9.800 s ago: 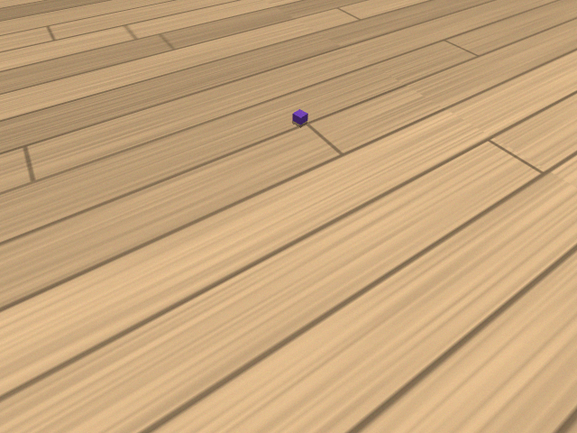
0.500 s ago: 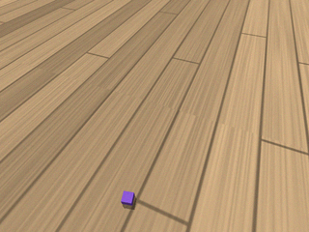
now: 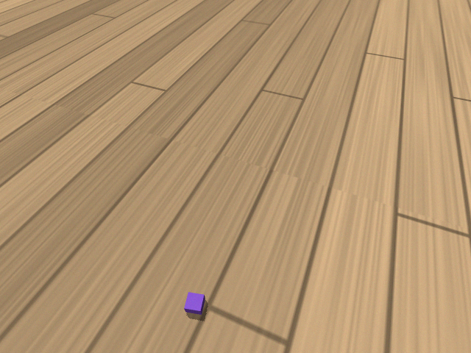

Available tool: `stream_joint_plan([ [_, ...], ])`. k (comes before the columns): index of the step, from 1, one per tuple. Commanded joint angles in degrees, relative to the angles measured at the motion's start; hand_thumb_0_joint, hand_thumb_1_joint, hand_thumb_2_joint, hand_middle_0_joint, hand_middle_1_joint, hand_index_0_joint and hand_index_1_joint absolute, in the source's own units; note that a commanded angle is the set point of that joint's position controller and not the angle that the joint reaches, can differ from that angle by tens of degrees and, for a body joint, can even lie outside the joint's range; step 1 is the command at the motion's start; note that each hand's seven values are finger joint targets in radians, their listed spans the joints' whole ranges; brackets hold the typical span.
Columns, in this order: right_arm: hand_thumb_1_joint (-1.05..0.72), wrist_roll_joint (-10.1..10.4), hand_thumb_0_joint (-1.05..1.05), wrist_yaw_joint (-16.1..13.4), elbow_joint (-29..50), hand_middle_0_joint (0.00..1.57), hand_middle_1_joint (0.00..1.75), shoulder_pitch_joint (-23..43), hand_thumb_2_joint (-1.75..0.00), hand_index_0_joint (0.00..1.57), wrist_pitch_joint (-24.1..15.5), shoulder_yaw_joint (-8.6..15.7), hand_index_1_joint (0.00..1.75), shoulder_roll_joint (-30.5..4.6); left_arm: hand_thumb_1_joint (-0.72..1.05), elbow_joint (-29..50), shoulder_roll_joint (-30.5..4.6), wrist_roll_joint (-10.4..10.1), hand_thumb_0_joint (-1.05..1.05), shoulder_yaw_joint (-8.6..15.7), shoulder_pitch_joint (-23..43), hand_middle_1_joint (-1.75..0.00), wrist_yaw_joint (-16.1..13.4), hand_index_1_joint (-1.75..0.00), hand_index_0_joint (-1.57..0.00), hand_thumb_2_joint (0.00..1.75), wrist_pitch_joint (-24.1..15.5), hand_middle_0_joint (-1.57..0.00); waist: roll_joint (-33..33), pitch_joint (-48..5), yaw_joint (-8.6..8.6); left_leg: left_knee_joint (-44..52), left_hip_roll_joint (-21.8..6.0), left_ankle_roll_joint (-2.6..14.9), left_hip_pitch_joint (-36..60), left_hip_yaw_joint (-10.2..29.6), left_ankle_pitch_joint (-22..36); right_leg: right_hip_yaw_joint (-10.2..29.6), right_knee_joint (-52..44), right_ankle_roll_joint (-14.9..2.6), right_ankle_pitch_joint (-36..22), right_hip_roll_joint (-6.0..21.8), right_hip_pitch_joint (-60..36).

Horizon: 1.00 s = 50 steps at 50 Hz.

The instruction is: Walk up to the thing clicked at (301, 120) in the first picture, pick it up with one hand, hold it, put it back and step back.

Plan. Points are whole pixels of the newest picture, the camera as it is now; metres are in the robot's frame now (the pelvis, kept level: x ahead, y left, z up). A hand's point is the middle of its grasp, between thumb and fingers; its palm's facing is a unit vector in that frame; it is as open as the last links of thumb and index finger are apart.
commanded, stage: stand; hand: left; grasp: from above
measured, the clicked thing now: (194, 303) +0.42 +0.21 -0.76
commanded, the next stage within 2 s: rise first in 0.38 s
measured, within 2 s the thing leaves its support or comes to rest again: neither
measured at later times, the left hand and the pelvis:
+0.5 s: hand out of the picture +0.06 +0.25 -0.16, palm faces -0.03 -0.94 -0.34, open 7.4 cm; pelvis +0.00 +0.00 +0.00, yaw +0 degrees
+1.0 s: hand out of the picture +0.13 +0.26 -0.21, palm faces -0.10 -0.92 -0.38, open 12.4 cm; pelvis -0.02 +0.01 -0.06, yaw -1 degrees
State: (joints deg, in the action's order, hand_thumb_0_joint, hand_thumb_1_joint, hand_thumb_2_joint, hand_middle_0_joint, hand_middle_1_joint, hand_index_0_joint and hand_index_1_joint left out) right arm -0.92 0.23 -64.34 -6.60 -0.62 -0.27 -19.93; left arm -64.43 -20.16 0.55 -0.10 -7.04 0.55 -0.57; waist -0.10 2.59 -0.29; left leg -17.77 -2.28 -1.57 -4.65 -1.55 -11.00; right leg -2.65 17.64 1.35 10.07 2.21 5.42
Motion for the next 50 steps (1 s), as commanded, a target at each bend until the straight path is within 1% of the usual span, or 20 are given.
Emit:
stream_joint_plan([
  [1, -0.90, 0.20, 0.00, -0.72, 3.47, 0.20, 0.30, 2.23, -0.90, 0.20, -1.01, 2.63, 0.30, -12.54, 0.90, 3.22, -12.37, 0.19, 0.00, 2.49, 1.91, -0.30, -1.01, -0.30, -0.20, 0.90, -1.14, -0.20, -0.21, -3.76, 0.08, 2.41, -6.21, 2.22, -0.01, 4.60, 9.41, 4.99, -2.19, -2.08, -8.65, 6.29, -0.04],
  [4, -0.90, 0.28, 0.00, -0.69, 3.65, 0.20, 0.30, 2.45, -0.90, 0.20, -0.87, 2.69, 0.30, -12.58, 0.90, 3.27, -12.33, 0.26, 0.00, 2.48, 2.08, -0.30, -1.09, -0.30, -0.20, 0.90, -1.18, -0.20, -0.09, -4.51, 0.19, 1.97, -6.17, 2.51, 0.21, 4.46, 9.97, 5.05, -2.04, -2.11, -10.35, 6.47, -0.58],
  [13, -0.90, 0.19, 0.00, -0.54, 3.31, 0.20, 0.30, 2.18, -0.90, 0.20, -0.88, 2.55, 0.30, -12.13, 0.90, 3.09, -12.50, 0.08, 0.00, 2.47, 1.78, -0.30, -1.02, -0.30, -0.20, 0.90, -1.09, -0.20, -0.41, -3.01, 0.22, 3.26, -5.87, 2.17, -1.28, 4.54, 7.47, 5.12, -2.39, -2.10, -7.30, 6.17, -0.27],
  [23, -0.90, 0.23, 0.00, -0.57, 3.12, 0.20, 0.30, 2.20, -0.90, 0.20, -1.02, 2.51, 0.30, -12.38, 0.90, 3.06, -12.09, 0.13, 0.00, 2.45, 1.54, -0.30, -0.93, -0.30, -0.20, 0.90, -0.93, -0.20, -1.10, -3.17, -0.04, 3.28, -5.89, 2.17, -1.53, 4.68, 7.19, 5.23, -2.11, -2.07, -7.48, 6.32, -0.65],
  [24, -0.87, 0.16, 0.00, -0.56, 3.11, 0.20, 0.30, 1.55, -0.89, 0.20, -1.04, 2.42, 0.30, -12.15, 0.85, 2.99, -12.25, 0.09, 0.00, 2.51, 1.58, -0.31, -0.90, -0.32, -0.20, 0.95, -0.94, -0.20, -0.69, -3.16, 0.13, 3.37, -5.81, 2.13, -1.81, 4.58, 7.32, 5.28, -2.01, -2.06, -7.48, 6.38, -0.75],
  [25, -0.91, 4.40, 0.00, -1.88, 19.62, 0.20, 0.30, 1.21, -0.90, 0.20, -3.84, -0.08, 0.30, -3.02, 0.77, 23.10, -3.69, -2.89, 0.00, 2.92, 21.69, -0.39, -1.84, -0.40, -0.23, 0.87, -6.35, -0.26, -0.75, 1.12, 6.77, -1.11, 2.18, 1.97, -7.88, -1.88, 0.05, 1.07, 1.61, -1.45, -2.79, -1.74, 12.89],
  [26, -0.87, 4.34, 0.00, -2.49, 16.39, 0.20, 0.30, -1.41, -0.89, 0.20, -3.67, 0.16, 0.30, -4.48, 0.69, 19.55, -5.43, -2.92, 0.00, 3.45, 28.32, -0.47, -2.25, -0.48, -0.25, 0.85, -6.03, -0.28, 1.66, -0.83, 5.70, -2.43, 2.45, 2.28, -7.40, -1.69, -1.39, 0.44, 1.95, -1.21, -0.48, -1.69, 10.30],
  [27, -0.88, 4.17, 0.00, -2.80, 15.45, 0.20, 0.30, -3.57, -0.90, 0.20, -3.00, 1.02, 0.30, -5.99, 0.61, 9.35, -8.47, -1.98, 0.00, 5.75, 18.52, -0.55, -2.43, -0.56, -0.23, 0.85, -3.67, -0.25, 2.80, -0.84, 4.68, -3.68, 2.69, 2.35, -9.04, -1.72, -2.61, -0.06, 2.65, -1.73, 1.80, -2.01, 10.88],
  [28, -0.88, 4.31, 0.00, -2.86, 16.77, 0.20, 0.30, -4.27, -0.89, 0.20, -2.44, 1.63, 0.30, -6.19, 0.53, 5.67, -9.92, -1.57, 0.00, 7.17, 14.17, -0.61, -1.98, -0.64, -0.25, 0.85, -2.66, -0.27, 3.46, -0.72, 2.75, -5.47, 2.39, 2.24, -11.21, -1.64, -0.67, -0.47, 4.33, -1.81, 1.07, -2.18, 11.62],
  [30, -0.89, 3.55, 0.00, -3.62, 18.61, 0.20, 0.30, -6.35, -0.90, 0.20, -2.86, 3.40, 0.30, -6.27, 0.37, 8.57, -14.97, 0.53, 0.00, 9.68, 19.00, -0.72, -1.28, -0.73, -0.28, 0.82, -3.12, -0.28, 2.60, -9.27, 1.96, -8.95, 2.60, 2.29, -11.36, -1.34, 2.47, 0.13, 7.92, -1.56, -2.86, -1.80, 10.90],
  [32, -0.90, 2.35, 0.00, -2.99, 20.01, 0.20, 0.30, -8.29, -0.90, 0.20, -3.35, 4.62, 0.30, -5.76, 0.24, 3.65, -13.92, 3.38, 0.00, 11.37, 9.49, -0.83, 0.19, -0.81, -0.28, 0.81, -2.05, -0.27, 0.93, -13.24, 1.28, -13.30, 3.02, 1.98, -14.71, -1.00, 5.74, 0.26, 12.79, -1.70, -6.61, -1.50, 11.54],
  [33, -0.89, 1.77, 0.00, -2.57, 21.22, 0.20, 0.30, -8.59, -0.90, 0.20, -3.45, 5.31, 0.30, -5.56, 0.16, 3.67, -14.14, 5.16, 0.00, 12.47, 6.99, -0.84, 0.85, -0.83, -0.29, 0.80, -1.59, -0.28, -0.22, -15.66, -0.22, -15.19, 3.27, 1.80, -16.32, -0.92, 7.18, 0.35, 14.50, -1.99, -7.43, -1.40, 11.43],
  [34, -0.90, 1.82, 0.00, -2.35, 22.78, 0.20, 0.30, -8.48, -0.90, 0.20, -3.45, 5.55, 0.30, -5.06, 0.08, 5.30, -13.06, 5.74, 0.00, 12.67, 3.76, -0.83, 1.24, -0.83, -0.31, 0.80, -0.95, -0.30, -1.75, -18.12, -1.42, -15.73, 3.64, 1.59, -15.93, -1.27, 8.22, 0.68, 15.25, -2.14, -8.25, -1.24, 10.36],
  [35, -0.89, 1.99, 0.00, -2.36, 24.43, 0.20, 0.30, -8.27, -0.90, 0.20, -3.48, 5.71, 0.30, -4.79, 0.00, 8.04, -12.06, 6.30, 0.00, 12.27, 3.67, -0.85, 1.31, -0.85, -0.30, 0.80, -0.11, -0.30, -2.99, -19.79, -1.57, -15.54, 3.67, 1.28, -14.65, -1.23, 9.00, 0.65, 15.51, -2.35, -8.38, -1.44, 9.95],
  [38, -0.87, 2.27, 0.00, -2.17, 27.74, 0.20, 0.30, -6.40, -0.89, 0.20, -3.78, 5.34, 0.30, -4.00, -0.24, 11.54, -9.74, 7.72, 0.00, 10.90, 5.35, -0.83, 0.48, -0.85, -0.31, 0.80, 3.75, -0.33, -3.49, -15.28, -0.64, -16.62, 3.11, 0.84, -18.49, -0.67, 6.63, 0.09, 15.81, -2.44, -4.77, -1.96, 14.77],
  [40, -0.88, 2.45, 0.00, -1.87, 29.81, 0.20, 0.30, -5.43, -0.90, 0.20, -4.10, 5.42, 0.30, -3.84, -0.34, 14.09, -10.05, 8.51, 0.00, 10.56, 7.24, -0.79, -0.14, -0.83, -0.31, 0.81, 5.61, -0.35, -1.94, -14.25, -0.09, -18.39, 2.77, 1.05, -21.21, -0.33, 3.80, -0.26, 17.21, -2.31, -1.46, -2.16, 17.65],
  [43, -0.89, 2.36, 0.00, -1.51, 32.03, 0.20, 0.30, -5.56, -0.90, 0.20, -5.17, 5.54, 0.30, -3.46, -0.38, 16.38, -7.76, 9.09, 0.00, 9.77, 5.61, -0.79, -0.60, -0.84, -0.31, 0.82, 7.31, -0.35, 0.90, -13.09, 0.85, -21.51, 2.50, 1.46, -25.47, -0.03, -1.22, -0.45, 19.83, -2.16, 3.58, -2.45, 22.36],
  [46, -0.90, 1.81, 0.00, -1.41, 32.28, 0.20, 0.30, -6.97, -0.90, 0.20, -6.78, 6.09, 0.30, -3.20, -0.38, 20.85, -8.15, 10.04, 0.00, 10.96, 6.78, -0.81, -1.09, -0.85, -0.31, 0.82, 6.28, -0.35, 0.59, -15.98, 1.39, -27.06, 2.11, 1.52, -28.81, 0.24, -0.72, -0.37, 25.59, -2.05, 3.04, -2.45, 27.10],
  [47, -0.90, 1.57, 0.00, -1.38, 32.80, 0.20, 0.30, -6.79, -0.90, 0.20, -7.33, 6.21, 0.30, -3.04, -0.38, 23.28, -9.10, 10.47, 0.00, 11.86, 6.38, -0.81, -1.26, -0.84, -0.32, 0.81, 5.59, -0.35, -0.58, -17.59, 0.93, -29.03, 1.96, 1.47, -30.14, 0.34, -0.41, -0.28, 27.75, -2.16, 2.81, -2.32, 28.29],
  [50, -0.90, 1.29, 0.00, -1.54, 34.25, 0.20, 0.30, -6.83, -0.90, 0.20, -8.48, 6.48, 0.30, -2.55, -0.37, 29.38, -8.89, 11.93, 0.00, 12.08, 2.90, -0.80, -1.49, -0.84, -0.33, 0.80, 4.10, -0.37, -3.24, -21.37, 0.82, -32.67, 1.68, 1.27, -31.48, 0.60, 0.43, 0.01, 32.43, -2.40, 2.36, -2.22, 31.75],
])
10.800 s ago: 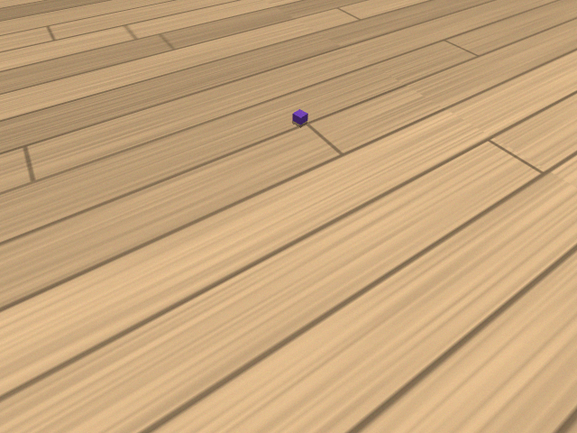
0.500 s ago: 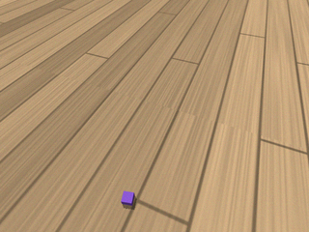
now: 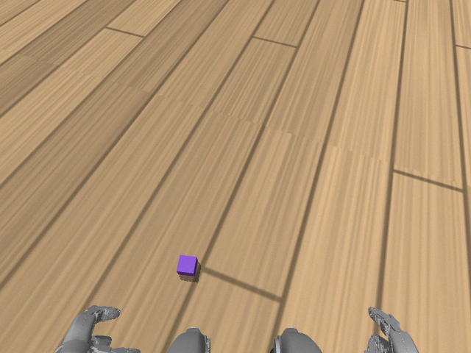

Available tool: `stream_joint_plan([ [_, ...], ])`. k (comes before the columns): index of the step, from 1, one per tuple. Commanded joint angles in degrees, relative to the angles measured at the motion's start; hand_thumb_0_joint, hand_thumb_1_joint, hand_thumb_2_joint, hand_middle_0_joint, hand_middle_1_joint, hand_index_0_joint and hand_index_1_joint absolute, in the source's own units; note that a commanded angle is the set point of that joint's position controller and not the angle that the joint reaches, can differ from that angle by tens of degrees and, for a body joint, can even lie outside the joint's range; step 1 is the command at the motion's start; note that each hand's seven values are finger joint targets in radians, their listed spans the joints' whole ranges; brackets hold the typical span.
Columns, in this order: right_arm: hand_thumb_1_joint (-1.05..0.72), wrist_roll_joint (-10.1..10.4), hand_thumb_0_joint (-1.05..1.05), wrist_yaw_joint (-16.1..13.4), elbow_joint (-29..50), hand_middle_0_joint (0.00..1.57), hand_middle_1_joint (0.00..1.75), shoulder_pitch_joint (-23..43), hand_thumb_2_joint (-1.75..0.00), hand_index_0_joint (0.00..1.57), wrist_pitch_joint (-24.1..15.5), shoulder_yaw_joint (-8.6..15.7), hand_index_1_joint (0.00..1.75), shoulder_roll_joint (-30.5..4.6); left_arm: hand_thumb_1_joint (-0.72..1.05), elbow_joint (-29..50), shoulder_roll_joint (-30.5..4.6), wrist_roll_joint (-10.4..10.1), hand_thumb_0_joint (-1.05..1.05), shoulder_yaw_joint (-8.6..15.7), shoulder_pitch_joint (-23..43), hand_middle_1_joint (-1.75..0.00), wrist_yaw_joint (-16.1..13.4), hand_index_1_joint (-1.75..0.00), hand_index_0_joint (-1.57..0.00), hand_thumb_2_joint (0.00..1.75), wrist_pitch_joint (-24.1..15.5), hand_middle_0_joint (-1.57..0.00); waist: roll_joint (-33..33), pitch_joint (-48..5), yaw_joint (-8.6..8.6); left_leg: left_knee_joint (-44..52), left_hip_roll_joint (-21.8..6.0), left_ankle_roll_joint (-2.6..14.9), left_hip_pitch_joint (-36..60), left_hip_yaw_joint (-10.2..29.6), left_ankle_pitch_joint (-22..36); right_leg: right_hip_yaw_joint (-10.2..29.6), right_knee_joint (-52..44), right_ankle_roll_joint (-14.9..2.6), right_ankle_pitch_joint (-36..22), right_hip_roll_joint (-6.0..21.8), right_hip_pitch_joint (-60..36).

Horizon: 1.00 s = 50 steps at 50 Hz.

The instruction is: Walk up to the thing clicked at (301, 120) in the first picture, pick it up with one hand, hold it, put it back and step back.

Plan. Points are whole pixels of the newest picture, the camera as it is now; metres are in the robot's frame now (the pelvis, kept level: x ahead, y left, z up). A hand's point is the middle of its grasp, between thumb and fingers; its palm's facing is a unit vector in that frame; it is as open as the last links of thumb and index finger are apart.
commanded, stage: rise first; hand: left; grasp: from above
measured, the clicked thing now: (187, 265) +0.43 +0.20 -0.70
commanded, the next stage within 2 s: none
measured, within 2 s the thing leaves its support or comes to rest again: neither
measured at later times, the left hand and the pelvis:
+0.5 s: hand (118, 348) +0.14 +0.27 -0.25, palm faces -0.32 -0.79 -0.53, open 12.9 cm; pelvis -0.02 +0.00 -0.10, yaw +0 degrees
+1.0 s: hand (146, 294) +0.28 +0.28 -0.44, palm faces -0.50 -0.32 -0.81, open 12.7 cm; pelvis -0.09 -0.01 -0.30, yaw -2 degrees
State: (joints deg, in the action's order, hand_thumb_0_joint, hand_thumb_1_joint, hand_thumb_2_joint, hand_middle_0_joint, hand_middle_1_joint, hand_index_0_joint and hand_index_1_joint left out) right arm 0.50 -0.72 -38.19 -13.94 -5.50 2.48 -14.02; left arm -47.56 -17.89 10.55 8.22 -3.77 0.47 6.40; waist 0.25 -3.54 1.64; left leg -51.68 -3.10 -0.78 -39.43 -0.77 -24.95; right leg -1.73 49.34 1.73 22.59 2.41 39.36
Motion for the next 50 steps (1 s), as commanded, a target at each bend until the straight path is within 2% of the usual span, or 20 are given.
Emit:
stream_joint_plan([
  [1, -0.90, -0.25, 0.00, -0.70, 8.57, 0.20, 0.30, 0.46, -0.90, 0.20, -3.76, 3.71, 0.30, -8.27, -0.37, 14.66, -10.84, 2.42, 0.00, 3.68, -1.78, -0.80, -1.45, -0.85, -0.32, 0.81, -2.93, -0.36, -3.80, -16.34, -1.23, 0.32, 2.46, 0.52, 3.05, -0.27, 14.64, -0.57, 1.43, -2.82, -10.48, -2.25, -1.82],
  [2, -0.89, -0.26, 0.00, -0.81, 8.75, 0.20, 0.30, 0.52, -0.90, 0.20, -3.90, 3.73, 0.30, -8.32, -0.36, 14.83, -10.53, 3.01, 0.00, 3.34, -3.63, -0.81, -1.49, -0.85, -0.33, 0.81, -2.68, -0.36, -3.81, -15.97, -0.60, -0.39, 2.39, 0.50, 2.39, -0.10, 14.44, -0.60, 2.35, -2.76, -10.38, -2.33, -0.93],
  [5, -0.89, -0.43, 0.00, -1.02, 9.72, 0.20, 0.30, 1.24, -0.90, 0.20, -4.19, 3.87, 0.30, -8.35, -0.36, 20.27, -11.30, 4.00, 0.00, 4.11, -5.80, -0.78, -1.84, -0.83, -0.34, 0.80, -1.70, -0.38, -6.29, -16.93, -1.12, -1.53, 1.74, -0.03, 1.42, 0.79, 14.83, -0.60, 4.73, -3.01, -9.22, -2.15, 2.03],
  [12, -0.92, -0.48, 0.00, -1.17, 12.08, 0.20, 0.30, 2.66, -0.91, 0.20, -5.19, 3.46, 0.30, -8.04, -0.38, 27.75, -9.27, 5.12, 0.00, 2.38, -12.01, -0.81, -1.78, -0.84, -0.32, 0.81, 1.83, -0.35, -5.08, -18.98, -0.19, -7.03, 1.51, 0.35, -3.33, 2.07, 14.59, -1.04, 9.53, -2.91, -8.53, -2.24, 7.08],
  [13, -0.92, -0.44, 0.00, -1.06, 12.62, 0.20, 0.30, 2.73, -0.91, 0.20, -5.38, 3.40, 0.30, -8.03, -0.37, 28.13, -8.64, 5.20, 0.00, 1.88, -12.13, -0.81, -1.79, -0.84, -0.32, 0.80, 2.15, -0.35, -4.19, -18.64, 0.39, -7.58, 1.54, 0.41, -4.33, 2.22, 13.32, -1.13, 10.21, -2.82, -7.68, -2.32, 7.72],
  [14, -0.93, -0.51, 0.00, -1.01, 12.62, 0.20, 0.30, 3.02, -0.91, 0.20, -5.57, 3.21, 0.30, -7.88, -0.38, 29.07, -8.61, 5.42, 0.00, 1.65, -12.28, -0.81, -1.87, -0.84, -0.32, 0.80, 2.37, -0.35, -4.83, -18.40, -0.02, -8.42, 1.49, 0.35, -5.59, 2.42, 13.15, -1.07, 11.21, -2.84, -7.39, -2.22, 9.31],
  [17, -0.95, -0.54, 0.00, -0.99, 12.80, 0.20, 0.30, 3.94, -0.91, 0.20, -6.32, 2.93, 0.30, -8.16, -0.39, 28.51, -9.83, 7.07, 0.00, 1.25, -6.71, -0.82, -2.00, -0.85, -0.32, 0.80, 1.73, -0.35, -4.33, -17.14, 1.51, -11.68, 1.29, 0.47, -10.50, 3.22, 9.41, -1.05, 14.72, -2.86, -4.60, -2.10, 14.94],
  [21, -0.95, -0.69, 0.00, -0.43, 12.44, 0.20, 0.30, 5.08, -0.91, 0.20, -7.67, 2.98, 0.30, -8.59, -0.36, 22.97, -12.13, 11.73, 0.00, 1.69, -1.42, -0.80, -2.11, -0.81, -0.35, 0.77, -2.28, -0.37, -3.96, -17.53, 1.44, -19.03, 2.03, 0.86, -19.44, 2.63, 4.26, -0.43, 21.80, -2.85, -0.76, -1.79, 23.57],
  [24, -0.93, -0.74, 0.00, 0.30, 11.97, 0.20, 0.30, 4.97, -0.91, 0.20, -8.42, 3.73, 0.30, -9.43, -0.32, 23.07, -11.60, 15.32, 0.00, -0.03, -0.08, -0.79, -2.14, -0.81, -0.36, 0.75, -6.44, -0.38, -5.44, -23.87, 0.92, -24.11, 2.40, 0.56, -22.24, 2.81, 4.76, -0.01, 27.94, -2.90, -1.27, -1.42, 28.41],
  [27, -0.94, -0.57, 0.00, 0.88, 10.86, 0.20, 0.30, 5.64, -0.91, 0.20, -8.51, 4.19, 0.30, -10.43, -0.29, 21.80, -14.31, 19.34, 0.00, 0.35, 4.01, -0.77, -3.37, -0.78, -0.38, 0.74, -10.23, -0.40, -5.86, -28.06, 0.89, -29.62, 2.56, 0.49, -26.76, 2.86, 5.53, 0.16, 33.61, -3.06, -2.37, -1.39, 33.51],
  [28, -0.93, -0.53, 0.00, 1.03, 10.28, 0.20, 0.30, 5.87, -0.91, 0.20, -8.46, 4.15, 0.30, -10.79, -0.29, 20.44, -16.36, 20.77, 0.00, 1.48, 6.62, -0.76, -4.15, -0.78, -0.38, 0.74, -11.35, -0.40, -6.12, -28.73, 1.07, -31.48, 2.63, 0.51, -29.13, 3.02, 4.77, 0.19, 35.58, -3.03, -2.02, -1.36, 35.65],
  [30, -0.94, -0.29, 0.00, 1.38, 9.49, 0.20, 0.30, 5.85, -0.91, 0.20, -8.05, 4.50, 0.30, -11.49, -0.30, 19.18, -19.52, 23.46, 0.00, 3.21, 9.69, -0.75, -5.52, -0.77, -0.38, 0.75, -13.03, -0.40, -7.07, -31.12, 0.01, -34.14, 2.51, 0.36, -31.14, 3.47, 5.26, 0.19, 39.24, -3.24, -1.80, -1.24, 39.79],
  [35, -0.95, -0.16, 0.00, 1.86, 7.16, 0.20, 0.30, 4.46, -0.91, 0.20, -6.79, 5.10, 0.30, -12.13, -0.33, 15.51, -22.06, 28.61, 0.00, 3.55, 17.28, -0.78, -8.19, -0.79, -0.33, 0.78, -14.25, -0.34, -6.44, -38.21, 0.02, -41.36, 2.93, 0.77, -35.92, 2.47, 5.81, 0.15, 44.36, -3.27, -2.59, -1.11, 42.99],
  [37, -0.93, -0.56, 0.00, 2.19, 5.88, 0.20, 0.30, 3.52, -0.91, 0.20, -6.49, 5.31, 0.30, -12.22, -0.33, 12.93, -22.29, 30.10, 0.00, 2.55, 23.33, -0.78, -8.28, -0.79, -0.32, 0.80, -14.70, -0.33, -5.27, -40.42, 0.98, -45.23, 3.19, 1.22, -39.43, 1.83, 5.41, 0.21, 46.15, -3.09, -2.74, -1.12, 44.09],
  [39, -0.93, -0.92, 0.00, 2.40, 4.45, 0.20, 0.30, 2.42, -0.91, 0.20, -6.08, 5.43, 0.30, -12.44, -0.30, 9.50, -25.61, 31.98, 0.00, 3.34, 29.29, -0.76, -8.32, -0.77, -0.34, 0.78, -15.59, -0.35, -3.08, -41.89, 1.13, -48.94, 3.29, 1.90, -43.92, 0.99, 3.54, 0.44, 47.27, -2.69, -1.95, -1.13, 43.75],
  [42, -0.94, -1.44, 0.00, 2.74, 3.62, 0.20, 0.30, 1.28, -0.91, 0.20, -5.36, 5.24, 0.30, -12.60, -0.31, 5.66, -29.51, 35.11, 0.00, 3.73, 36.25, -0.76, -8.20, -0.77, -0.34, 0.79, -17.35, -0.35, -1.70, -43.18, 1.21, -52.26, 3.45, 2.37, -50.32, 0.14, -1.22, 0.69, 48.70, -2.37, 1.94, -1.11, 43.77],
  [43, -0.95, -1.68, 0.00, 2.85, 3.02, 0.20, 0.30, 1.07, -0.91, 0.20, -5.07, 5.19, 0.30, -12.63, -0.32, 4.26, -28.76, 35.78, 0.00, 3.05, 37.08, -0.76, -8.17, -0.77, -0.33, 0.79, -17.87, -0.34, -2.00, -42.54, 1.26, -52.95, 3.42, 2.47, -50.93, 0.17, -2.38, 0.44, 49.25, -2.38, 3.22, -1.08, 45.42],
  [44, -0.93, -1.70, 0.00, 2.95, 2.95, 0.20, 0.30, 0.78, -0.91, 0.20, -4.90, 5.27, 0.30, -12.90, -0.31, 3.36, -29.82, 36.57, 0.00, 2.99, 39.64, -0.77, -8.19, -0.78, -0.33, 0.79, -18.49, -0.33, -1.96, -42.75, 1.74, -53.07, 3.39, 2.46, -51.38, 0.38, -4.03, 0.00, 49.63, -2.45, 5.26, -1.25, 46.65],
  [47, -0.91, -1.99, 0.00, 3.10, 2.24, 0.20, 0.30, 0.65, -0.91, 0.20, -3.95, 5.13, 0.30, -13.38, -0.30, -2.12, -33.31, 39.39, 0.00, 4.07, 43.70, -0.79, -8.29, -0.78, -0.31, 0.81, -20.23, -0.31, -1.33, -39.03, 1.87, -54.79, 3.68, 2.81, -56.93, 0.43, -10.80, -0.41, 50.61, -2.50, 12.84, -1.66, 51.02],
  [50, -0.89, -2.43, 0.00, 3.51, 1.94, 0.20, 0.30, 0.75, -0.90, 0.20, -3.05, 4.52, 0.30, -13.12, -0.29, -4.27, -34.69, 42.11, 0.00, 2.89, 48.87, -0.77, -8.45, -0.78, -0.30, 0.82, -22.29, -0.31, -3.05, -36.68, 2.97, -55.91, 3.80, 2.93, -60.66, 0.75, -15.52, -0.98, 52.69, -2.69, 17.78, -2.01, 54.68],
])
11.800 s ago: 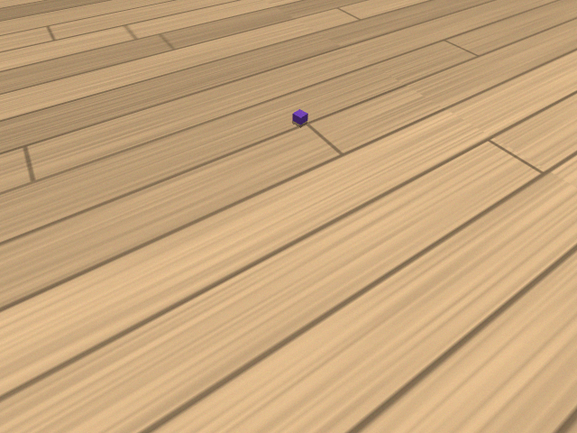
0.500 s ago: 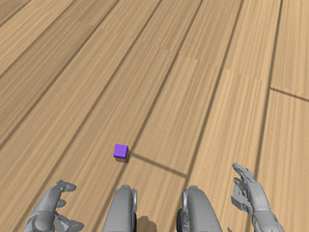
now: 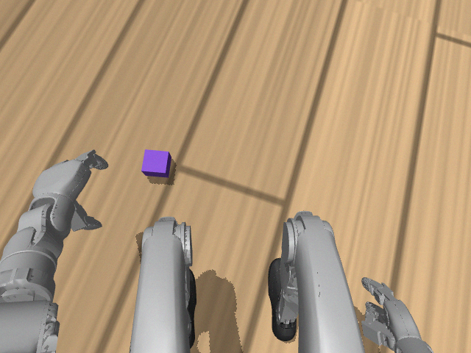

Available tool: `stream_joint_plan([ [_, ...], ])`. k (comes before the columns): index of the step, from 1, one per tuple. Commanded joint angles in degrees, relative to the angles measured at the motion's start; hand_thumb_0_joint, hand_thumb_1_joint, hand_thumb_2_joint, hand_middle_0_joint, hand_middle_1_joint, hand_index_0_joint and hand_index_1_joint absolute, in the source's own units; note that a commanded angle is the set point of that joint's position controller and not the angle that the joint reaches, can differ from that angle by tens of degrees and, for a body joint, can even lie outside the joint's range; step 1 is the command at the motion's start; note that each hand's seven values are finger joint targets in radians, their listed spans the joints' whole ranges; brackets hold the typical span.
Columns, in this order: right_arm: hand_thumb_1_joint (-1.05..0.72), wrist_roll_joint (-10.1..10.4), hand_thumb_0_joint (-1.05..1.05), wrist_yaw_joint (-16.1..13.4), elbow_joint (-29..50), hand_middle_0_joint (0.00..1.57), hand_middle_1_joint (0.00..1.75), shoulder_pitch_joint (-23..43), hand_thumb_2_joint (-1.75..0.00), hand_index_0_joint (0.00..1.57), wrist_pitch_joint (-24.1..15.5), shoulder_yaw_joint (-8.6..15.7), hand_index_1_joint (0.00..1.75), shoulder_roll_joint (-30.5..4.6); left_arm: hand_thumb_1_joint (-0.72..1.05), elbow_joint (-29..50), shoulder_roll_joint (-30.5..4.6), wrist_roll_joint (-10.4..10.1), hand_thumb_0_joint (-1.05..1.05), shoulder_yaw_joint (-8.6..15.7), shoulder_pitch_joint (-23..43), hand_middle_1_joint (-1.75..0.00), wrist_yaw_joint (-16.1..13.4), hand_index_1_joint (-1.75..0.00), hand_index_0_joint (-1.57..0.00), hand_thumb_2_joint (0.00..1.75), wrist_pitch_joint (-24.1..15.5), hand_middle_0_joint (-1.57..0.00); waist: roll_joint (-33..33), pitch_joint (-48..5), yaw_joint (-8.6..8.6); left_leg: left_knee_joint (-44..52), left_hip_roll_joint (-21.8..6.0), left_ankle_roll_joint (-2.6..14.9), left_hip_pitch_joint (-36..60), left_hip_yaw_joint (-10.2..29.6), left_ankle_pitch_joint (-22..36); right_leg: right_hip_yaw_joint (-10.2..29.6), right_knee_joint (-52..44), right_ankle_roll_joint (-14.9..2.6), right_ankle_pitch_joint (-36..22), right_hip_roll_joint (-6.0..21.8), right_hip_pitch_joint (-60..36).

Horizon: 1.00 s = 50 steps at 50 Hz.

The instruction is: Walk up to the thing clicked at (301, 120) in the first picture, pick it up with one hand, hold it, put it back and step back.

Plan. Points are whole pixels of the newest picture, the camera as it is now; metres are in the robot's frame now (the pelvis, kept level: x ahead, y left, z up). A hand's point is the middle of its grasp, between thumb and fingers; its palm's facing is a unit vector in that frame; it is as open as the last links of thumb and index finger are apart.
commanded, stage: rise first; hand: left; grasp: from above
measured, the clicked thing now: (157, 163) +0.52 +0.23 -0.40
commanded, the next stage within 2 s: approach in 1.28 s
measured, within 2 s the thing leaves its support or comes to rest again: neither
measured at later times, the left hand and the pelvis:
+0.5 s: hand (103, 175) +0.43 +0.30 -0.22, palm faces -0.49 -0.07 -0.87, open 12.9 cm; pelvis +0.00 +0.02 -0.06, yaw -2 degrees
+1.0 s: hand (113, 169) +0.46 +0.29 -0.25, palm faces -0.47 +0.00 -0.88, open 12.8 cm; pelvis +0.01 +0.01 -0.09, yaw -3 degrees
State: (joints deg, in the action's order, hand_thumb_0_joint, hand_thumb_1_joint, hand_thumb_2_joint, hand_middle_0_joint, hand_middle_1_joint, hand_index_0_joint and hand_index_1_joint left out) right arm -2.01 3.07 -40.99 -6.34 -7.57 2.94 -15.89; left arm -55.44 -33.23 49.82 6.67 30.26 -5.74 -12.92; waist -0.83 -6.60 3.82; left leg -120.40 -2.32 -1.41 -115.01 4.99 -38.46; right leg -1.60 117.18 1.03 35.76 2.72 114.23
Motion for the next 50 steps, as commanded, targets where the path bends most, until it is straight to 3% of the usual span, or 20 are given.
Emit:
stream_joint_plan([
  [1, -0.89, -0.12, 0.00, -0.17, 4.40, 0.20, 0.30, -6.97, -0.90, 0.20, -0.69, 4.02, 0.30, -11.29, -0.29, 2.49, -19.67, 3.83, 0.00, 4.74, 14.87, -0.76, -2.56, -0.78, -0.30, 0.83, -3.61, -0.31, -2.45, -33.96, 0.34, 12.29, 3.02, 3.56, 15.65, -4.89, -2.05, -1.45, -14.40, -2.09, 4.50, -2.37, -19.19],
  [5, -0.90, -0.79, 0.00, 0.42, 2.87, 0.20, 0.30, -8.90, -0.90, 0.20, 0.22, 3.39, 0.30, -11.95, -0.30, 0.52, -20.28, 7.41, 0.00, 3.55, 20.74, -0.77, -4.54, -0.77, -0.27, 0.84, -5.98, -0.28, -6.74, -34.65, 2.29, 10.65, 2.87, 3.23, 17.70, -3.43, -0.48, -3.22, -10.55, -2.28, 0.95, -2.17, -14.35],
  [8, -0.90, -1.31, 0.00, 0.82, 1.91, 0.20, 0.30, -8.97, -0.90, 0.20, 1.25, 3.07, 0.30, -12.30, -0.29, -3.15, -22.54, 10.54, 0.00, 4.71, 22.54, -0.73, -7.13, -0.74, -0.29, 0.83, -6.92, -0.30, -8.85, -32.58, 2.17, 10.24, 2.92, 2.88, 17.58, -2.51, -1.53, -4.24, -8.02, -2.54, 1.35, -2.12, -9.65],
  [10, -0.90, -1.73, 0.00, 1.22, 1.35, 0.20, 0.30, -9.34, -0.90, 0.20, 1.85, 2.86, 0.30, -12.70, -0.30, -4.62, -21.09, 12.32, 0.00, 3.17, 24.95, -0.74, -8.69, -0.75, -0.27, 0.83, -7.23, -0.28, -10.84, -32.41, 3.15, 9.86, 2.74, 2.58, 18.39, -1.61, -1.22, -4.98, -6.13, -2.66, 0.05, -2.00, -6.75],
  [13, -0.90, -2.29, 0.00, 1.68, 0.63, 0.20, 0.30, -10.11, -0.90, 0.20, 2.84, 2.74, 0.30, -13.18, -0.32, -6.07, -21.84, 15.30, 0.00, 2.41, 28.73, -0.76, -10.89, -0.76, -0.26, 0.84, -6.88, -0.26, -13.34, -33.05, 4.11, 9.15, 2.83, 2.34, 19.34, -1.08, 0.52, -5.53, -4.33, -2.65, -1.48, -1.77, -4.50],
  [15, -0.90, -2.72, 0.00, 1.87, 0.07, 0.20, 0.30, -10.55, -0.90, 0.20, 3.48, 2.93, 0.30, -13.31, -0.31, -6.79, -21.50, 16.74, 0.00, 1.91, 30.19, -0.75, -11.98, -0.76, -0.26, 0.83, -6.26, -0.27, -14.86, -34.60, 4.36, 8.26, 2.78, 2.00, 21.60, -1.27, 3.98, -5.52, -3.40, -2.71, -3.65, -1.65, -3.44],
  [17, -0.90, -3.12, 0.00, 2.20, -0.13, 0.20, 0.30, -11.20, -0.90, 0.20, 3.89, 2.85, 0.30, -13.56, -0.32, -8.13, -21.21, 17.67, 0.00, 1.25, 31.52, -0.76, -12.80, -0.77, -0.25, 0.84, -5.72, -0.26, -14.91, -34.14, 5.43, 7.68, 2.88, 2.08, 21.00, -0.94, 4.39, -5.83, -2.73, -2.55, -4.18, -1.51, -2.93],
  [18, -0.90, -3.26, 0.00, 2.29, -0.62, 0.20, 0.30, -11.25, -0.90, 0.20, 4.10, 2.81, 0.30, -13.68, -0.32, -9.31, -22.06, 18.09, 0.00, 1.88, 30.98, -0.75, -13.24, -0.76, -0.26, 0.84, -5.33, -0.27, -14.78, -34.29, 4.82, 7.46, 2.87, 1.95, 21.30, -0.92, 5.18, -5.74, -2.42, -2.54, -4.70, -1.29, -2.80],
  [19, -0.90, -3.41, 0.00, 2.42, -0.62, 0.20, 0.30, -11.39, -0.90, 0.20, 4.30, 2.97, 0.30, -13.92, -0.32, -9.66, -22.40, 18.69, 0.00, 1.69, 32.50, -0.76, -13.47, -0.76, -0.25, 0.83, -5.04, -0.26, -15.57, -34.75, 5.34, 7.21, 2.75, 1.90, 21.48, -0.67, 5.33, -5.90, -1.79, -2.56, -4.81, -1.27, -2.03],
  [25, -0.90, -4.42, 0.00, 3.09, -0.84, 0.20, 0.30, -12.31, -0.90, 0.20, 5.26, 2.53, 0.30, -13.41, -0.30, -12.89, -20.92, 20.33, 0.00, 0.30, 33.11, -0.77, -13.37, -0.77, -0.26, 0.81, -4.30, -0.26, -12.87, -34.38, 6.91, 4.19, 3.33, 2.63, 19.14, -1.89, 6.97, -5.61, -2.11, -2.44, -6.04, -1.35, -3.79],
  [27, -0.90, -4.66, 0.00, 3.24, -0.95, 0.20, 0.30, -12.27, -0.90, 0.20, 5.44, 2.30, 0.30, -13.25, -0.31, -12.00, -23.11, 20.60, 0.00, 1.15, 35.05, -0.77, -13.40, -0.77, -0.27, 0.82, -4.79, -0.27, -13.16, -35.52, 6.91, 2.54, 3.64, 3.04, 17.63, -2.78, 7.95, -5.24, -1.87, -2.28, -7.03, -1.50, -5.59],
  [32, -0.91, -5.30, 0.00, 3.60, -1.12, 0.20, 0.30, -12.42, -0.90, 0.20, 6.28, 1.83, 0.30, -13.26, -0.29, -14.08, -23.81, 22.53, 0.00, 1.38, 34.74, -0.76, -13.74, -0.76, -0.28, 0.80, -6.29, -0.28, -12.15, -35.49, 7.24, 1.12, 3.71, 3.09, 16.28, -2.82, 9.03, -5.41, -0.51, -2.48, -7.34, -1.91, -4.92],
  [48, -0.90, -7.36, 0.00, 3.92, -1.87, 0.20, 0.30, -12.63, -0.90, 0.20, 7.42, 0.95, 0.30, -13.55, -0.29, -16.50, -25.82, 26.56, 0.00, 2.06, 35.99, -0.76, -18.44, -0.75, -0.29, 0.80, -9.07, -0.28, -14.14, -35.00, 8.21, -1.70, 3.64, 3.13, 15.46, -2.89, 9.46, -5.44, 1.80, -2.45, -7.87, -2.29, -2.84],
  [50, -0.90, -7.48, 0.00, 3.88, -1.86, 0.20, 0.30, -12.23, -0.90, 0.20, 7.39, 1.05, 0.30, -13.69, -0.28, -16.02, -26.95, 27.05, 0.00, 2.34, 38.48, -0.77, -19.08, -0.76, -0.29, 0.79, -9.33, -0.28, -15.36, -35.16, 8.36, -1.56, 3.76, 3.14, 14.41, -3.00, 8.30, -5.77, 1.99, -2.55, -7.21, -2.53, -2.28],
])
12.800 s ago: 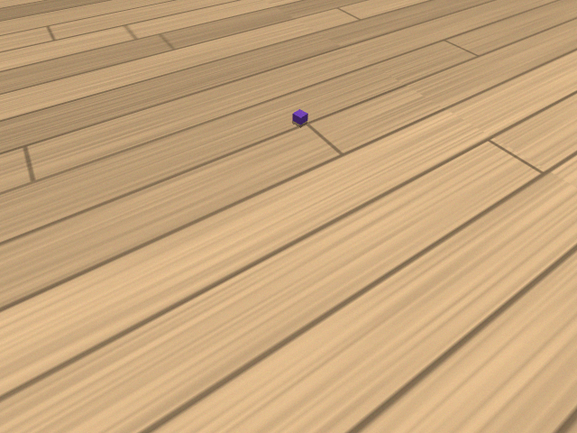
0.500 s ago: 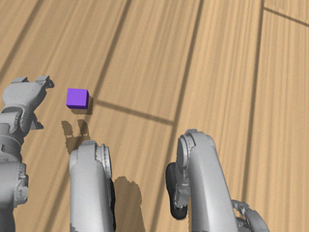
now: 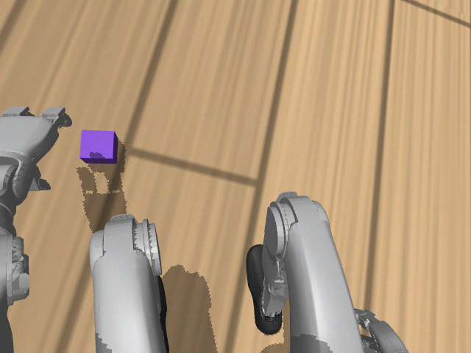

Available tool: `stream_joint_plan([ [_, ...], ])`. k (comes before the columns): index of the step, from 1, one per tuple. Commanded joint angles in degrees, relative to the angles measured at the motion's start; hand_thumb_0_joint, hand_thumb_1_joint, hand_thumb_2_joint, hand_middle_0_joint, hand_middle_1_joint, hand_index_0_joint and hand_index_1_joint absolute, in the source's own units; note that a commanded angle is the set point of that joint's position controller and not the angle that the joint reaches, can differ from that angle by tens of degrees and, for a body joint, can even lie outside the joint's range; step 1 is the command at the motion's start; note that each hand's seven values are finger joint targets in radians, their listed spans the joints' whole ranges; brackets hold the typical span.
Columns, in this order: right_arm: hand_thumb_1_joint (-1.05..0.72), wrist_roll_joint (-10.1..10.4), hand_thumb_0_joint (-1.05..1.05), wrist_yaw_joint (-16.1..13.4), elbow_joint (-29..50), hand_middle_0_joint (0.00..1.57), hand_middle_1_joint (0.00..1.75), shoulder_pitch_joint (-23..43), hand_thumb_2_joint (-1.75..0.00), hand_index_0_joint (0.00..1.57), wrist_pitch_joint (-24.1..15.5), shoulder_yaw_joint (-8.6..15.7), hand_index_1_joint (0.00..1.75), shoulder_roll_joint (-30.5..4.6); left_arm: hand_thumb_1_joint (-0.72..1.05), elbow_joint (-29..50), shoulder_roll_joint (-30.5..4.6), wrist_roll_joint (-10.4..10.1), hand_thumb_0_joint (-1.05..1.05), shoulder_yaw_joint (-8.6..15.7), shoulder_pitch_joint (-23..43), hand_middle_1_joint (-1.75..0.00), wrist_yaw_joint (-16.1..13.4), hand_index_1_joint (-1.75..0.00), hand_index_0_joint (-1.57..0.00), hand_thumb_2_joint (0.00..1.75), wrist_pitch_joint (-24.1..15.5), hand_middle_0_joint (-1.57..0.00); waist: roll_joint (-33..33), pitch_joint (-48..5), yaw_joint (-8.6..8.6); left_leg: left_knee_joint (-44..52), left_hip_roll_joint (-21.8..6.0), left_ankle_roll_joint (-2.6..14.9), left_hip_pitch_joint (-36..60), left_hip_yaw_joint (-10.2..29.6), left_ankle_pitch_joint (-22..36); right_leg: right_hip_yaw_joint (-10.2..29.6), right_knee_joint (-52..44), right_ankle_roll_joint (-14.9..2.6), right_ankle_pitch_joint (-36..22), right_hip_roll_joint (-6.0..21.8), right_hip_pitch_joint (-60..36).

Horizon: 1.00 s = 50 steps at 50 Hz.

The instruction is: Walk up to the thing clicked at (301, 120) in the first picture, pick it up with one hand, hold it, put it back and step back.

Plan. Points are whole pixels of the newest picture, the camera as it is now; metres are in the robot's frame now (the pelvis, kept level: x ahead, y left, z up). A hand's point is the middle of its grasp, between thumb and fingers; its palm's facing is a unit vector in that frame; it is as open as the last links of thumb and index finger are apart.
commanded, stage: rise first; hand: left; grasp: from above
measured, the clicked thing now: (99, 147) +0.50 +0.24 -0.31
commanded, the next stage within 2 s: approach in 0.28 s
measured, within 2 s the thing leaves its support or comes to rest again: neither
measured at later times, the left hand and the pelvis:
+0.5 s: hand (47, 152) +0.45 +0.30 -0.18, palm faces -0.48 +0.00 -0.88, open 12.8 cm; pelvis +0.00 +0.00 -0.01, yaw +0 degrees
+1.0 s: hand (101, 118) +0.53 +0.21 -0.20, palm faces -0.43 +0.03 -0.90, open 13.6 cm; pelvis +0.01 +0.00 -0.02, yaw -3 degrees
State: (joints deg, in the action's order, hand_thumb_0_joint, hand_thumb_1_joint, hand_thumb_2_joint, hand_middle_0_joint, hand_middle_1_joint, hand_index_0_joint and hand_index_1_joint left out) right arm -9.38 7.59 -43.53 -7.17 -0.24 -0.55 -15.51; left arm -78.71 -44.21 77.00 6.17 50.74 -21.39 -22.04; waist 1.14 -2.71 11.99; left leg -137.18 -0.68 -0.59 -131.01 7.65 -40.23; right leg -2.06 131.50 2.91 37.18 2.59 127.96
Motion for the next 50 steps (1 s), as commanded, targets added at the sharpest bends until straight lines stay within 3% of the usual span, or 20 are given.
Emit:
stream_joint_plan([
  [1, -0.90, -0.16, 0.00, -0.69, 0.58, 0.20, 0.30, -11.54, -0.90, 0.20, 0.04, 4.68, 0.30, -14.22, -0.27, 6.13, -16.02, -0.03, 0.00, 2.93, 17.79, -0.77, -3.69, -0.76, -0.29, 0.78, 0.03, -0.28, -15.85, -38.34, 0.49, 14.88, 2.04, 2.55, 29.78, -5.60, 9.23, -5.31, -12.67, -4.38, -8.08, -2.37, -15.90],
  [3, -0.90, -0.28, 0.00, -0.64, 0.37, 0.20, 0.30, -11.79, -0.90, 0.20, 0.00, 4.32, 0.30, -14.13, -0.28, 5.69, -14.55, 0.15, 0.00, 2.00, 17.51, -0.77, -3.84, -0.76, -0.29, 0.79, 0.27, -0.28, -14.72, -37.69, 1.14, 14.42, 2.04, 2.64, 29.53, -5.50, 9.58, -5.26, -12.59, -4.28, -8.52, -2.28, -15.86],
  [5, -0.90, -0.32, 0.00, -0.75, 0.34, 0.20, 0.30, -11.62, -0.90, 0.20, -0.13, 4.27, 0.30, -14.40, -0.28, 6.13, -16.49, 0.13, 0.00, 2.78, 18.93, -0.77, -4.26, -0.76, -0.29, 0.78, 0.44, -0.28, -16.08, -38.78, 0.75, 14.04, 2.10, 2.59, 29.60, -5.78, 10.18, -5.31, -12.10, -4.26, -9.14, -2.37, -16.24],
  [8, -0.90, -0.68, 0.00, -0.57, 0.26, 0.20, 0.30, -12.05, -0.90, 0.20, -0.41, 3.91, 0.30, -14.26, -0.28, 4.76, -14.86, 0.10, 0.00, 2.03, 17.71, -0.78, -4.45, -0.77, -0.29, 0.79, 1.25, -0.28, -15.80, -37.66, 1.30, 14.25, 2.08, 2.65, 29.37, -5.70, 10.26, -5.39, -12.14, -4.21, -9.32, -2.22, -16.20],
  [12, -0.90, -0.49, 0.00, -0.53, 0.54, 0.20, 0.30, -11.62, -0.90, 0.20, -0.77, 3.78, 0.30, -14.46, -0.27, 4.52, -15.87, -0.08, 0.00, 2.15, 19.21, -0.78, -4.54, -0.77, -0.29, 0.78, 1.76, -0.28, -17.35, -37.14, 1.36, 14.31, 2.07, 2.60, 28.44, -5.72, 8.96, -5.76, -11.59, -4.29, -8.47, -2.28, -14.95],
  [18, -0.90, -0.48, 0.00, -0.28, 0.52, 0.20, 0.30, -11.90, -0.90, 0.20, -0.75, 3.77, 0.30, -14.73, -0.27, 4.99, -15.40, -0.33, 0.00, 2.00, 18.39, -0.78, -4.27, -0.76, -0.29, 0.78, 2.42, -0.28, -18.40, -38.40, 1.39, 14.60, 1.96, 2.15, 30.89, -4.84, 11.96, -6.31, -10.04, -4.24, -10.60, -2.18, -14.29],
  [19, -0.90, -0.54, 0.00, -0.22, 0.55, 0.20, 0.30, -11.87, -0.90, 0.20, -0.69, 3.68, 0.30, -14.62, -0.33, 5.14, -14.81, -0.26, 0.00, 1.42, 18.46, -0.73, -4.03, -0.77, -0.27, 0.86, 2.30, -0.30, -18.97, -38.47, 1.88, 14.43, 1.95, 2.14, 31.08, -4.85, 12.18, -6.42, -10.07, -4.22, -10.71, -2.33, -14.32],
  [20, -0.90, -0.41, 0.00, -0.20, 0.60, 0.20, 0.30, -11.89, -0.89, 0.20, -0.80, 3.75, 0.30, -14.76, -0.28, 5.22, -15.28, -0.31, 0.00, 1.57, 19.51, -0.81, -3.99, -0.82, -0.25, 0.78, 2.31, -0.22, -18.36, -38.12, 2.15, 14.25, 2.00, 2.19, 30.50, -4.87, 11.60, -6.30, -10.27, -4.33, -10.61, -2.27, -14.19],
  [22, -0.90, -0.51, 0.00, -0.07, 0.40, 0.20, 0.30, -12.40, -0.89, 0.20, -0.99, 3.50, 0.30, -14.46, -0.30, 4.44, -12.29, -0.60, 0.00, -0.15, 21.43, -0.94, -3.92, -0.87, -0.22, 0.79, 2.30, -0.15, -17.83, -35.75, 3.76, 13.87, 1.93, 2.34, 29.10, -4.85, 10.08, -6.41, -10.68, -4.24, -9.63, -2.23, -13.25],
  [27, -0.90, -0.92, 0.00, -0.21, -0.79, 0.20, 0.30, -13.74, -0.89, 0.20, -1.96, 2.82, 0.30, -15.16, -0.38, 2.42, -7.30, -0.59, 0.00, -4.37, 28.26, -0.97, -4.91, -0.92, -0.17, 0.86, 2.00, -0.11, -17.75, -35.00, 7.49, 12.48, 1.63, 2.30, 29.69, -4.14, 10.02, -7.25, -10.67, -3.91, -10.05, -2.57, -11.91],
  [31, -0.90, -1.41, 0.00, -0.34, -1.17, 0.20, 0.30, -13.97, -0.89, 0.20, -2.67, 2.02, 0.30, -15.46, -0.40, 0.94, -6.40, 0.63, 0.00, -6.05, 33.51, -1.02, -7.05, -0.96, -0.14, 0.89, 3.34, -0.08, -20.38, -36.84, 8.70, 12.27, 1.68, 1.98, 30.22, -4.39, 9.78, -7.69, -10.21, -4.12, -10.41, -2.81, -12.66],
  [38, -0.90, -2.88, 0.00, 0.12, 0.30, 0.20, 0.30, -14.52, -0.89, 0.20, -3.20, -0.72, 0.30, -16.19, -0.44, -8.64, -11.60, 4.30, 0.00, -2.76, 36.10, -1.03, -11.47, -0.98, -0.11, 0.92, 10.43, -0.06, -21.83, -35.90, 10.20, 11.03, 1.57, 2.04, 28.19, -5.15, 12.28, -7.78, -9.20, -4.21, -14.04, -2.88, -13.81],
  [40, -0.90, -2.78, 0.00, 0.46, 1.39, 0.20, 0.30, -13.68, -0.89, 0.20, -3.24, -1.52, 0.30, -16.21, -0.44, -10.47, -12.48, 3.94, 0.00, -2.26, 34.70, -1.04, -11.76, -0.98, -0.12, 0.91, 12.72, -0.06, -21.89, -36.49, 9.87, 10.39, 1.59, 2.34, 26.98, -5.71, 12.42, -7.31, -8.97, -4.43, -15.09, -3.12, -15.46],
  [41, -0.89, -2.31, 0.00, 0.50, 2.08, 0.20, 0.30, -13.30, -0.89, 0.20, -3.23, -1.69, 0.30, -16.62, -0.43, -9.04, -14.55, 3.49, 0.00, -1.13, 33.99, -1.04, -11.80, -0.98, -0.12, 0.91, 13.70, -0.06, -22.48, -37.50, 9.00, 11.15, 1.68, 2.47, 26.16, -5.63, 12.34, -7.21, -9.17, -4.48, -14.85, -3.11, -16.59],
  [42, -0.90, -2.20, 0.00, 0.77, 2.75, 0.20, 0.30, -13.26, -0.89, 0.20, -3.28, -2.09, 0.30, -16.75, -0.43, -10.59, -14.28, 2.83, 0.00, -1.10, 31.20, -1.05, -11.31, -0.99, -0.12, 0.90, 14.99, -0.06, -22.64, -36.38, 8.61, 11.18, 1.81, 2.47, 25.63, -6.09, 12.60, -6.98, -9.02, -4.47, -15.11, -3.05, -17.31],
  [44, -0.90, -1.64, 0.00, 0.90, 3.91, 0.20, 0.30, -12.68, -0.89, 0.20, -3.18, -2.23, 0.30, -16.85, -0.43, -8.60, -16.07, 1.01, 0.00, -0.08, 28.75, -1.06, -10.24, -0.99, -0.12, 0.90, 16.54, -0.05, -22.02, -39.76, 7.31, 11.18, 1.64, 2.83, 24.59, -6.11, 13.19, -6.79, -9.11, -4.31, -15.82, -3.40, -20.93],
  [50, -0.90, 1.12, 0.00, 1.19, 5.68, 0.20, 0.30, -13.08, -0.89, 0.20, -2.75, -1.70, 0.30, -16.26, -0.45, -1.25, -19.55, -5.97, 0.00, 2.26, 18.01, -1.06, -2.73, -0.99, -0.12, 0.90, 17.85, -0.05, -16.04, -40.17, 4.24, 10.48, 1.67, 3.80, 19.95, -6.64, 14.28, -5.20, -9.88, -3.24, -16.81, -3.14, -28.76],
])
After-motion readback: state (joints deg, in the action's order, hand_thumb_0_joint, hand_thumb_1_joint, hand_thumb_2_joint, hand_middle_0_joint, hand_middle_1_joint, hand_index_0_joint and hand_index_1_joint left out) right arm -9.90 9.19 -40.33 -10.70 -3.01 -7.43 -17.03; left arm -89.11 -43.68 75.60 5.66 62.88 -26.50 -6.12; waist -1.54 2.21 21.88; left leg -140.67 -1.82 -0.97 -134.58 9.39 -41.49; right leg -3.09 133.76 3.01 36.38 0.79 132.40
